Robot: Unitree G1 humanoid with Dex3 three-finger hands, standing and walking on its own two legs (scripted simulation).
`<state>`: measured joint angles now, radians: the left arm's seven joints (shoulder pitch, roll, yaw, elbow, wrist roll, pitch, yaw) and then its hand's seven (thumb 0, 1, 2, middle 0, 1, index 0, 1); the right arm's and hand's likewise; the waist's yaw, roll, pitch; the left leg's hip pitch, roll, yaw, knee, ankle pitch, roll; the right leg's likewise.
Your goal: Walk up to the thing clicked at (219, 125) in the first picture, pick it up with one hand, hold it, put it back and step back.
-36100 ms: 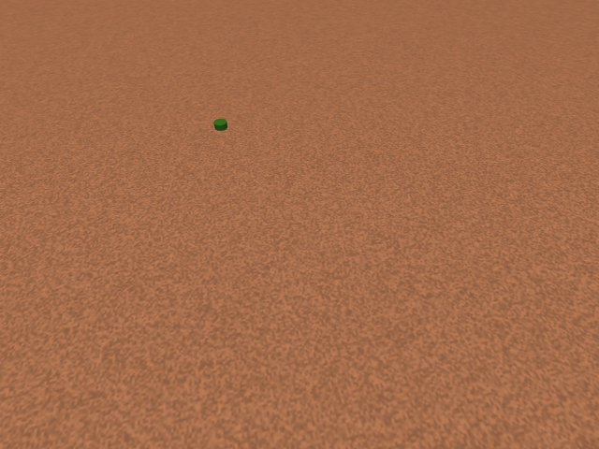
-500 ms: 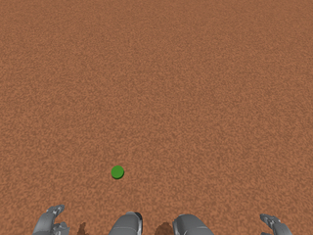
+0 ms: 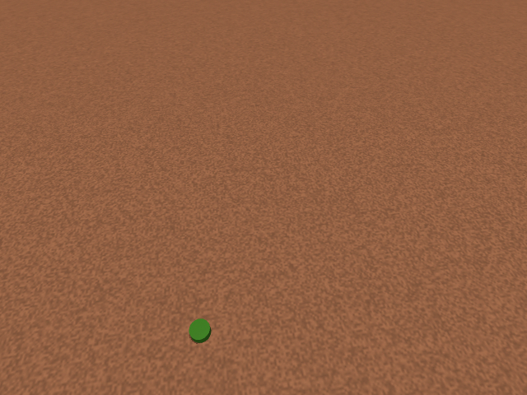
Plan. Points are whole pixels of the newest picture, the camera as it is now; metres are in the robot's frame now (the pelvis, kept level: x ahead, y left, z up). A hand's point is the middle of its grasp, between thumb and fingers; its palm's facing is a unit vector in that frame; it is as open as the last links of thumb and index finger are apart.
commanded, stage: walk up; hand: left
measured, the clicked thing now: (200, 330) +0.48 +0.25 -0.75
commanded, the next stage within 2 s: stand in 0.90 s
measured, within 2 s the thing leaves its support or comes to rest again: neither
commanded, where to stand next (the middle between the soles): +0.10 +0.00 m, yaw +2 degrees
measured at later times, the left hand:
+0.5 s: hand out of the picture +0.05 +0.30 -0.13, palm faces +0.11 -0.84 -0.53, open 7.4 cm
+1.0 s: hand out of the picture +0.09 +0.25 -0.17, palm faces +0.01 -0.94 -0.34, open 7.4 cm
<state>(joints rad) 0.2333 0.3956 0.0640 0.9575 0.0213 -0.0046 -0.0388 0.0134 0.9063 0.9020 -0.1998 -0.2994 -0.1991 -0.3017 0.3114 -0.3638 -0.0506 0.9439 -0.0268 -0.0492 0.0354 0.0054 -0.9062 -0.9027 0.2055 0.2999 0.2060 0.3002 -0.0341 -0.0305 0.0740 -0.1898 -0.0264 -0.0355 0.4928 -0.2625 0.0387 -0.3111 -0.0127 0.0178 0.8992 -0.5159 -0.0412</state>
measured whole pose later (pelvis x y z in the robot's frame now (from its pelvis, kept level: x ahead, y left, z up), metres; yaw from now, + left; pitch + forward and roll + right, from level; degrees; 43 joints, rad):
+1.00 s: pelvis +0.03 -0.01 -0.02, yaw +4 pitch -2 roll +1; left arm 0.18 0.38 0.03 0.93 0.01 -0.05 -0.03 0.01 0.91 0.90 -0.20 -0.30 -0.20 -0.30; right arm 0.23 -0.40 -0.05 0.91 0.01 0.00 -0.03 0.01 -0.91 -0.90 0.20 0.30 0.20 0.30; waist -0.01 -0.03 0.15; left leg -0.30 0.02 -0.06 0.91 -0.54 0.01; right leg -0.32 -0.01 -0.02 0.69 -0.33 -0.03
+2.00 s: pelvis +0.05 +0.01 +0.01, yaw +4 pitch -2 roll +0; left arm 0.09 0.36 0.00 1.15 0.00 -0.02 -0.01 0.01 0.91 0.90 -0.20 -0.30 -0.20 -0.30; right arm 0.07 -0.34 0.00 1.13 -0.01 -0.01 0.01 0.00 -0.91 -0.90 0.20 0.30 0.20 0.30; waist 0.00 0.00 0.06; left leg -0.13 0.02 -0.02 0.33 -0.16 -0.02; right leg -0.10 -0.01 -0.01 0.33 -0.18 0.01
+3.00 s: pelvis +0.05 +0.01 +0.01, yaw +4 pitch -2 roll +0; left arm 0.12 0.36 0.00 1.14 0.00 -0.01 -0.02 0.01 0.91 0.90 -0.20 -0.30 -0.20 -0.30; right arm 0.10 -0.35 0.01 1.13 -0.01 0.00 0.01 0.00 -0.91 -0.90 0.20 0.30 0.20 0.30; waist -0.01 0.00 0.05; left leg -0.13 0.03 -0.03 0.32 -0.16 -0.03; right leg -0.11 -0.01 -0.02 0.33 -0.19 0.00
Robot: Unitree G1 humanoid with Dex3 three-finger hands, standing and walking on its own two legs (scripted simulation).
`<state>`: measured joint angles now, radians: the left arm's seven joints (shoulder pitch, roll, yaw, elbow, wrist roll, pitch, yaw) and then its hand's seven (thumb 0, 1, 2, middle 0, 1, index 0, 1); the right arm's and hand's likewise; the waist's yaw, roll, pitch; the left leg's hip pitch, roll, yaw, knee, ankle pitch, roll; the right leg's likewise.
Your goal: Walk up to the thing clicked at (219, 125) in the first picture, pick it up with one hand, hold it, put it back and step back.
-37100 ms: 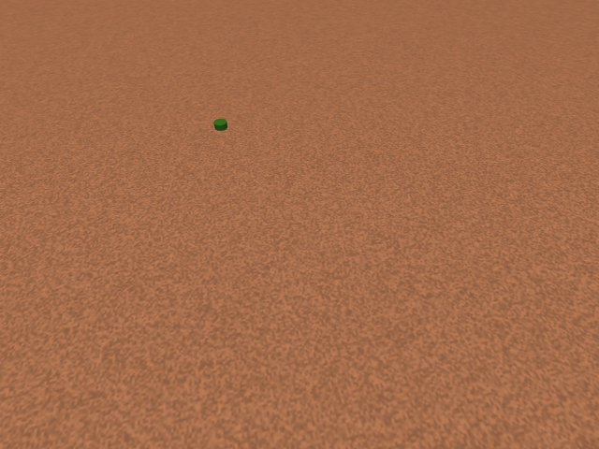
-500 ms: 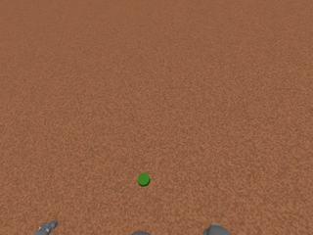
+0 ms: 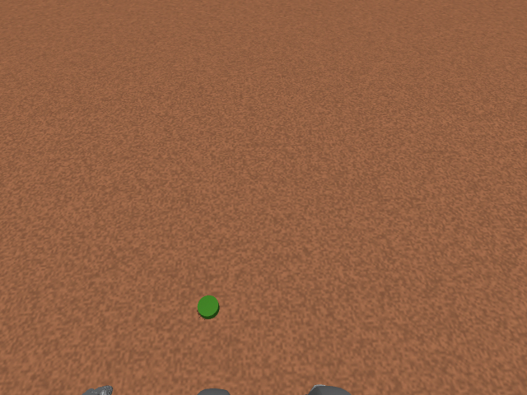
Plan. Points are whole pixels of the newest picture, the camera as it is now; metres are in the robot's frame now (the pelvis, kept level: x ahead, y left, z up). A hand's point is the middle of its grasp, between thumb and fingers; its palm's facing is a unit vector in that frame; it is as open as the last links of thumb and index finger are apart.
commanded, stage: stand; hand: left
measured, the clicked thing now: (208, 307) +0.47 +0.23 -0.74
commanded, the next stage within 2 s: none
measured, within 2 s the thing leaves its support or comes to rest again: neither
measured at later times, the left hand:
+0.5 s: hand out of the picture +0.12 +0.27 -0.13, palm faces -0.01 -0.94 -0.33, open 7.4 cm
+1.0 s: hand out of the picture +0.11 +0.28 -0.13, palm faces -0.02 -0.94 -0.33, open 7.4 cm
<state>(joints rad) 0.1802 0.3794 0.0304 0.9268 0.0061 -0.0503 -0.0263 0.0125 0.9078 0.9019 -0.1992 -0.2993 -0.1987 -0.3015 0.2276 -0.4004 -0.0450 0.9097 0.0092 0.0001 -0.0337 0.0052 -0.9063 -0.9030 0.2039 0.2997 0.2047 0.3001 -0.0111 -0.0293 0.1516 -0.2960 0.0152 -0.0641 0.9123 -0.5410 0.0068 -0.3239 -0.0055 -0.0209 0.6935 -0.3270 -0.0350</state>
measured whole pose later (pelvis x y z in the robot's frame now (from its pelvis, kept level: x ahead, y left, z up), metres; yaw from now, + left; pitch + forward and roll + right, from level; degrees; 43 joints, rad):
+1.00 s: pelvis +0.03 +0.02 +0.03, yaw +0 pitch -2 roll +0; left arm 0.09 0.36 0.00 1.15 0.00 -0.02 -0.01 0.01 0.91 0.90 -0.20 -0.30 -0.20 -0.30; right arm 0.07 -0.34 0.00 1.13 -0.01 -0.01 0.01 0.00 -0.91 -0.90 0.20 0.30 0.20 0.30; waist 0.00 0.00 0.06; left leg -0.13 0.02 -0.02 0.33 -0.16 -0.02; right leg -0.10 -0.01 -0.01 0.33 -0.18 0.01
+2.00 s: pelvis +0.03 +0.02 +0.03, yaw +0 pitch -2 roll +0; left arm 0.12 0.36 0.00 1.14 0.00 -0.01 -0.02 0.01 0.91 0.90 -0.20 -0.30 -0.20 -0.30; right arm 0.10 -0.35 0.01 1.13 -0.01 0.00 0.01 0.00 -0.91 -0.90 0.20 0.30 0.20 0.30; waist -0.01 0.00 0.05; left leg -0.13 0.03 -0.03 0.32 -0.16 -0.03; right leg -0.11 -0.01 -0.02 0.33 -0.19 0.00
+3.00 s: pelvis +0.03 +0.03 -0.04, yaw -1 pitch +15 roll -1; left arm 0.14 0.31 0.15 0.69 0.23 0.11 0.01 0.00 -0.44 0.97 -0.09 -1.04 -0.09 -1.04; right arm 0.22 -0.25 -0.05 0.62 0.01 -0.09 -0.01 0.01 -0.93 -0.91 0.20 0.30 0.20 0.30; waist -0.02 -0.01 -0.08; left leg -0.79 0.02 -0.03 1.00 -0.47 -0.02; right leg -0.75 -0.01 0.00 0.98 -0.49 0.02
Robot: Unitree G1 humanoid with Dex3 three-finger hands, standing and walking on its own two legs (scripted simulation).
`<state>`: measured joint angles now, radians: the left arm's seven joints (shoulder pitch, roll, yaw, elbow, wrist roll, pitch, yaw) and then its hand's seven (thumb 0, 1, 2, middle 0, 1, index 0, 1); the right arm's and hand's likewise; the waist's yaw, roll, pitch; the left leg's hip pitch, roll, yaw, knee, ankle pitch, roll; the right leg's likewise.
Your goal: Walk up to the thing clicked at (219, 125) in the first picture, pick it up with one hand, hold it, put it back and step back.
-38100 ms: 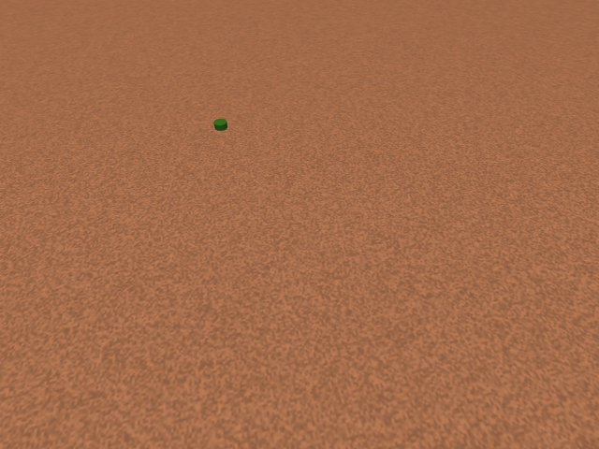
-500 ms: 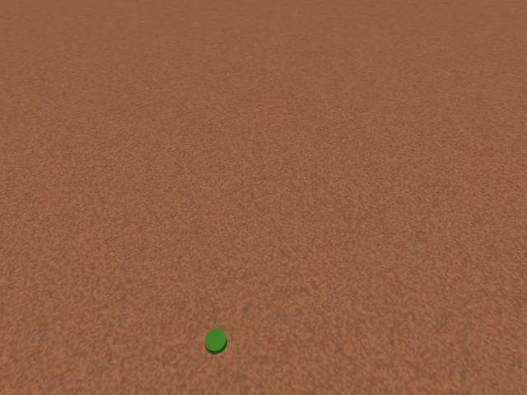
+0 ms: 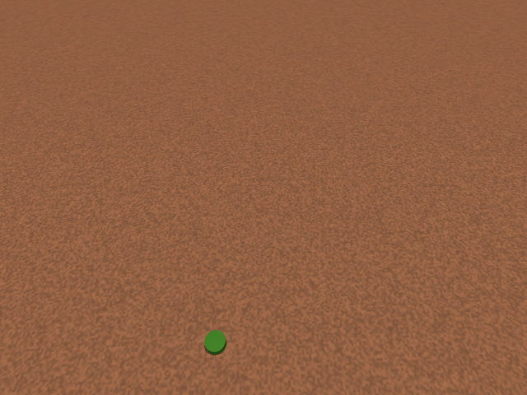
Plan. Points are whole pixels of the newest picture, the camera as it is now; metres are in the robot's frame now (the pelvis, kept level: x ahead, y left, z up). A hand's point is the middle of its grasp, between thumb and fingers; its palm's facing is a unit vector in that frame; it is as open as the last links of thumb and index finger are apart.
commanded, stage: stand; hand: left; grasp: from above
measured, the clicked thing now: (215, 342) +0.44 +0.21 -0.77
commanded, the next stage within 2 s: rise first in 1.30 s
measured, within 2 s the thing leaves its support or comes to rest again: neither
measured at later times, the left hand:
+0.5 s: hand out of the picture +0.07 +0.25 -0.16, palm faces -0.02 -0.94 -0.33, open 7.4 cm
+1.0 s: hand out of the picture +0.07 +0.25 -0.16, palm faces -0.02 -0.94 -0.33, open 7.4 cm
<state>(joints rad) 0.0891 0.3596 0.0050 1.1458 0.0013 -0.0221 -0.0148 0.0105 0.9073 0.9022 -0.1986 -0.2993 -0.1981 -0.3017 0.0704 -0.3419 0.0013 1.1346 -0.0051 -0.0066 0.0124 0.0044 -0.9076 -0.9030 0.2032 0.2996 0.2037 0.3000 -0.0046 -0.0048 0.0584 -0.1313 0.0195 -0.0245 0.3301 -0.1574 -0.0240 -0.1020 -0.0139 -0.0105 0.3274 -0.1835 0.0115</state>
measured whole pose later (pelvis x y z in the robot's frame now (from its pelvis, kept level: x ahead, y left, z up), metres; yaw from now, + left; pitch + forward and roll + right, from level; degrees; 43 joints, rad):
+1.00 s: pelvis +0.00 -0.01 +0.00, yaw +0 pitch -2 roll +0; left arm 0.12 0.36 0.00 1.14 0.00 -0.01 -0.02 0.01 0.91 0.90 -0.20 -0.30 -0.20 -0.30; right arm 0.10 -0.35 0.01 1.13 -0.01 0.00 0.01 0.00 -0.91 -0.90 0.20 0.30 0.20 0.30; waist -0.01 0.00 0.05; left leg -0.13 0.03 -0.03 0.32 -0.16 -0.03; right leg -0.11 -0.01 -0.02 0.33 -0.19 0.00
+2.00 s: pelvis +0.01 +0.01 -0.07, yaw -1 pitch +15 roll -1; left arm 0.14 0.31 0.15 0.69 0.23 0.11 0.01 0.00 -0.44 0.97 -0.09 -1.04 -0.09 -1.04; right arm 0.22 -0.25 -0.05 0.62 0.01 -0.09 -0.01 0.01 -0.93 -0.91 0.20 0.30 0.20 0.30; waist -0.02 -0.01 -0.08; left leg -0.79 0.02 -0.03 1.00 -0.47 -0.02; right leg -0.75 -0.01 0.00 0.98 -0.49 0.02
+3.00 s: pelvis -0.08 +0.00 -0.35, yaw -4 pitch +34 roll -3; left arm -0.46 0.52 0.09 0.91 0.89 -0.15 0.18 0.00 -0.50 1.01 -0.11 -1.01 -0.10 -1.02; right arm 0.09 -0.27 -0.06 0.72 -0.02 -0.12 0.05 0.01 -0.89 -0.90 0.20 0.30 0.20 0.30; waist -0.04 0.01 -0.14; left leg -2.01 0.02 -0.10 2.07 -0.66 -0.04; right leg -1.96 0.02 -0.03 2.05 -0.68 0.02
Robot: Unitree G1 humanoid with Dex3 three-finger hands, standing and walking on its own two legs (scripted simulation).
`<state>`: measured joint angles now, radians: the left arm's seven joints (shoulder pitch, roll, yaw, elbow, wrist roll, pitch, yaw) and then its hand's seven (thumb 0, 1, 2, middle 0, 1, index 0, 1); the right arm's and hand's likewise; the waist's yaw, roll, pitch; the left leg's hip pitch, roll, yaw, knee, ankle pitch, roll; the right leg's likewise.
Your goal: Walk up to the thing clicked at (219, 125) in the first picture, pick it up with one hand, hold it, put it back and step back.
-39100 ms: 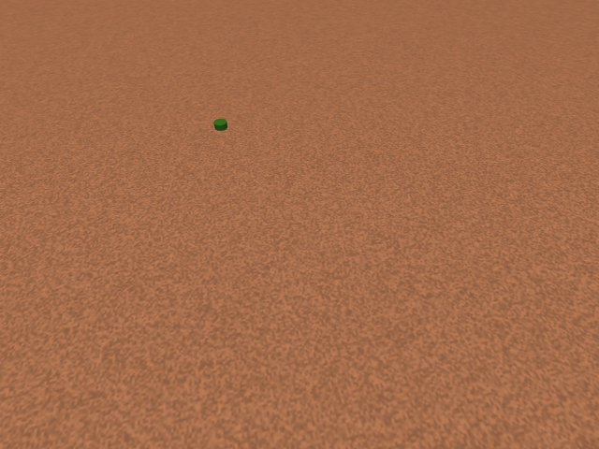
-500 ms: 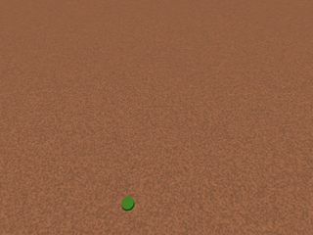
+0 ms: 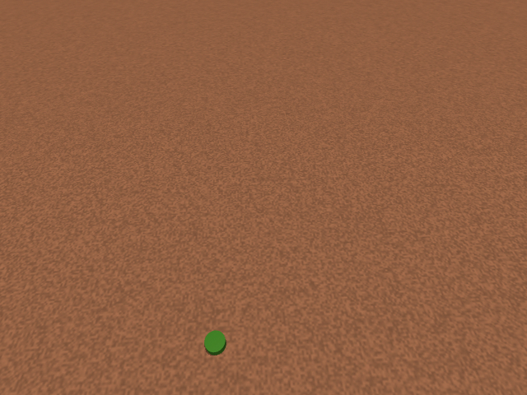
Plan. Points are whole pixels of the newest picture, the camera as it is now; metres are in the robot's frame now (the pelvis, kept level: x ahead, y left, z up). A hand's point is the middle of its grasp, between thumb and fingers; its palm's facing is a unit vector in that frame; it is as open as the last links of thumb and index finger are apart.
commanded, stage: stand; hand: left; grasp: from above
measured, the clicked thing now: (215, 342) +0.44 +0.22 -0.77
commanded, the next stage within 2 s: rise first in 0.30 s
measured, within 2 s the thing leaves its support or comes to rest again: neither
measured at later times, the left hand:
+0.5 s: hand out of the picture +0.11 +0.25 -0.16, palm faces +0.04 -0.94 -0.33, open 7.6 cm
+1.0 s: hand out of the picture +0.15 +0.26 -0.22, palm faces -0.13 -0.89 -0.43, open 13.7 cm
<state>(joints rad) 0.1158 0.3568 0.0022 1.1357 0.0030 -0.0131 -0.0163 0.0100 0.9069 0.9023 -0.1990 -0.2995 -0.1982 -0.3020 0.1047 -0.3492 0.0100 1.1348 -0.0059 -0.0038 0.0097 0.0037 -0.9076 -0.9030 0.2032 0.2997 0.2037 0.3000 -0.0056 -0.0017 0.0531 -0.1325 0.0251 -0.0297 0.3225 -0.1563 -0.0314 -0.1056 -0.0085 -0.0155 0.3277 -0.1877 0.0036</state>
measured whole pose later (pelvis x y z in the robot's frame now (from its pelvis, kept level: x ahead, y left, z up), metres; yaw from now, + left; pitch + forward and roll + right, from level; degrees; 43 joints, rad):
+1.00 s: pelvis +0.00 +0.01 -0.07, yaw -1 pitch +15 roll -1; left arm 0.14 0.31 0.15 0.69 0.23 0.11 0.01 0.00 -0.44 0.97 -0.09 -1.04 -0.09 -1.04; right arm 0.22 -0.25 -0.05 0.62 0.01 -0.09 -0.01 0.01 -0.93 -0.91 0.20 0.30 0.20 0.30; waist -0.02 -0.01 -0.08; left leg -0.79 0.02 -0.03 1.00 -0.47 -0.02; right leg -0.75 -0.01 0.00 0.98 -0.49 0.02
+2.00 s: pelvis -0.09 +0.01 -0.35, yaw -4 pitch +34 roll -3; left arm -0.46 0.52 0.09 0.91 0.89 -0.15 0.18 0.00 -0.50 1.01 -0.11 -1.01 -0.10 -1.02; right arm 0.09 -0.27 -0.06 0.72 -0.02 -0.12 0.05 0.01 -0.89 -0.90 0.20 0.30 0.20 0.30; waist -0.04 0.01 -0.14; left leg -2.01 0.02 -0.10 2.07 -0.66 -0.04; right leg -1.96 0.02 -0.03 2.05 -0.68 0.02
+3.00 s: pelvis -0.08 +0.02 -0.45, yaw -8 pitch +34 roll -6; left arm -0.85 0.69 0.11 1.40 1.24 -0.23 0.42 0.01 -0.53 1.02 -0.08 -1.00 -0.08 -1.00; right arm 0.11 -0.24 0.02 0.78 -0.14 -0.05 0.13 0.00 -0.91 -0.90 0.20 0.30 0.20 0.30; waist -0.18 -0.03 -0.06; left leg -2.30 0.01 -0.15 2.40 -0.69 -0.04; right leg -2.23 0.04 -0.06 2.34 -0.70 0.04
